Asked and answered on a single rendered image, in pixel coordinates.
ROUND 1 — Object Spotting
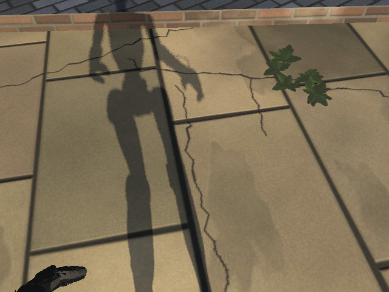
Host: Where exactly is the robot left hand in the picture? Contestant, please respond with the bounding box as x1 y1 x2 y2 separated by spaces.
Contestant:
15 265 87 292

